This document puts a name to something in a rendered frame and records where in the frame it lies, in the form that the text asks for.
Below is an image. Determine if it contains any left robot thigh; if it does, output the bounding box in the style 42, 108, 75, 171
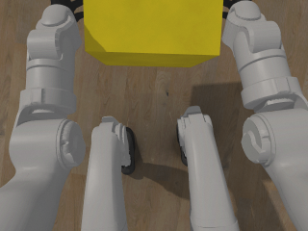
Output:
81, 121, 128, 231

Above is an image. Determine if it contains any right robot foot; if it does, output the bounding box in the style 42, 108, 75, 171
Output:
176, 124, 188, 166

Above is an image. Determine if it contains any robot left upper arm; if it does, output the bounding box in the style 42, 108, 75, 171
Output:
0, 118, 86, 231

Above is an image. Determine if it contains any robot right upper arm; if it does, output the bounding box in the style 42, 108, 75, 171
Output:
241, 108, 308, 231

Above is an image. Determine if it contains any right robot forearm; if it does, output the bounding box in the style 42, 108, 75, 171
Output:
221, 0, 308, 113

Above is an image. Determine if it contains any robot right hand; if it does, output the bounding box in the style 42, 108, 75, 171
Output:
222, 0, 252, 19

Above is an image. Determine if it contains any left robot forearm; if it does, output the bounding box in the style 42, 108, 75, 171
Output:
9, 4, 82, 162

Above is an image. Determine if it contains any robot left hand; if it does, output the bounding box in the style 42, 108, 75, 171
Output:
50, 0, 84, 22

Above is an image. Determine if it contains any carton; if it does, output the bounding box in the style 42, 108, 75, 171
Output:
83, 0, 223, 67

